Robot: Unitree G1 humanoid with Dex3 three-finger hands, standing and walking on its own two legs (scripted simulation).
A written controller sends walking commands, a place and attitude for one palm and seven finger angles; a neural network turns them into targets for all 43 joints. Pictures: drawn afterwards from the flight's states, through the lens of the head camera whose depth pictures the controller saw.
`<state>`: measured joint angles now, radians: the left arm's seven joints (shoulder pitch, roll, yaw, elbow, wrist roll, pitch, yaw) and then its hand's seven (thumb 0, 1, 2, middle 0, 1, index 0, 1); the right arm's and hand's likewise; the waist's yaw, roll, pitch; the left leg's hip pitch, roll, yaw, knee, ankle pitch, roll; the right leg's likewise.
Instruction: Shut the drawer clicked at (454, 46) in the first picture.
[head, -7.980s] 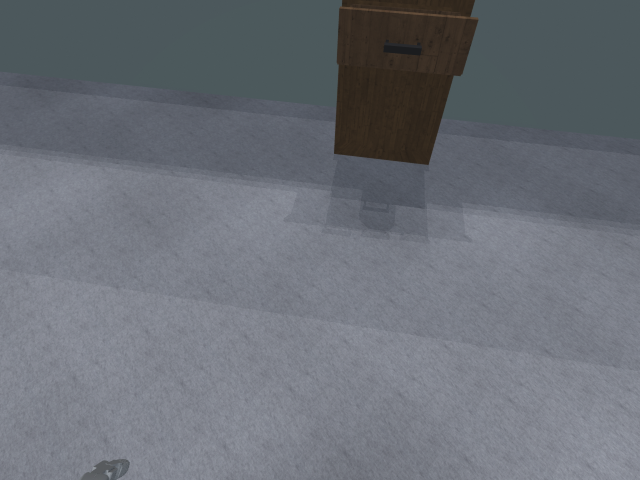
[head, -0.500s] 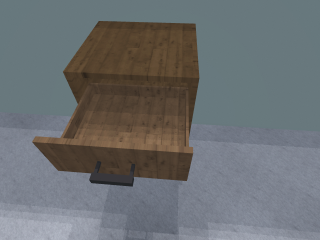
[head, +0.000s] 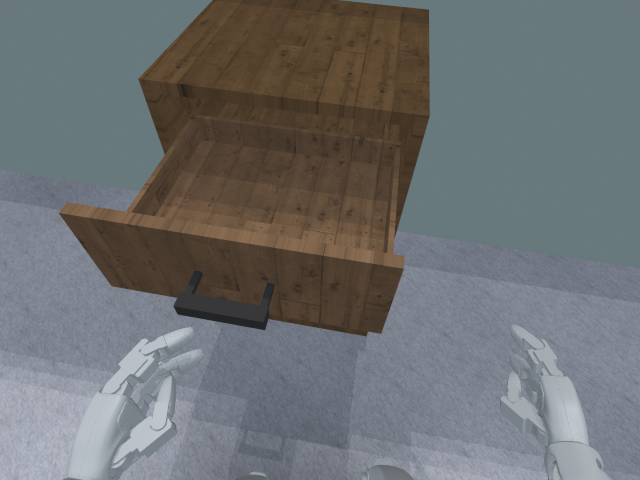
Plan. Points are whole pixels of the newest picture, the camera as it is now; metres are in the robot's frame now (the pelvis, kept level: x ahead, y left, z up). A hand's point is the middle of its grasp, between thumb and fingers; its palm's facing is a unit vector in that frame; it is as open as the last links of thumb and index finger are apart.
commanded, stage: raise the hand and make a fist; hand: left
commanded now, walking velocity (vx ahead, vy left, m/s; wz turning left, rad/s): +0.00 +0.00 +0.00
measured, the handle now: (227, 297) +0.35 +0.15 +0.00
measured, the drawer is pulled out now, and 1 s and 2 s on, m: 0.29 0.29 0.29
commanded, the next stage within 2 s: bring the fist close to the handle in 1.56 s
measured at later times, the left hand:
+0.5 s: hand (168, 432) +0.17 +0.17 +0.05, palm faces -0.09 -1.00 -0.01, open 3.8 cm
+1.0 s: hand (176, 428) +0.17 +0.15 +0.08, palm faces -0.08 -1.00 -0.01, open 3.2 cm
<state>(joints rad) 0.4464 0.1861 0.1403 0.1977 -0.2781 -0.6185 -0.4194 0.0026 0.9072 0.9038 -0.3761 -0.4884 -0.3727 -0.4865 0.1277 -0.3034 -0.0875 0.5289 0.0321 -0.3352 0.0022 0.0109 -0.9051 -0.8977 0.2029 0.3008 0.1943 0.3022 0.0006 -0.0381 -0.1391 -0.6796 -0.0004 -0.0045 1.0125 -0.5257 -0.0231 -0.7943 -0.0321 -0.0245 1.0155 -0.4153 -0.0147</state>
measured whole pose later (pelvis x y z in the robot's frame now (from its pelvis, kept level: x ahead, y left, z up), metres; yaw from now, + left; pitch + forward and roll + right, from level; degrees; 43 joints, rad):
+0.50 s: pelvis -0.01 +0.02 -0.02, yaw +1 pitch +13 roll -1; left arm 0.62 0.19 0.03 -0.26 -0.22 -0.32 -0.24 0.02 0.90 0.90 -0.87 -1.02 -0.87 -1.02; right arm 0.28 -0.18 0.02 0.49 0.04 -0.23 -0.02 0.02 -0.90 -0.90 0.21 0.30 0.20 0.30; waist -0.01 0.03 -0.13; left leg -0.80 -0.01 -0.03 1.14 -0.57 0.01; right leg -0.87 -0.04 -0.05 1.08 -0.43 0.01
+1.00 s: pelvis +0.02 +0.02 -0.01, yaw +1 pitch +12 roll -2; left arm 0.77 0.19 -0.06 -0.45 -0.16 -0.28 -0.17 0.01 0.90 0.90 -1.34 -1.54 -1.34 -1.53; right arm 0.24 -0.19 0.01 0.36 0.05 -0.17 -0.01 0.01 -0.90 -0.90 0.21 0.30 0.20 0.30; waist 0.01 0.03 -0.15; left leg -0.71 0.00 -0.04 1.09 -0.59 0.01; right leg -0.78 -0.03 -0.06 1.03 -0.45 0.01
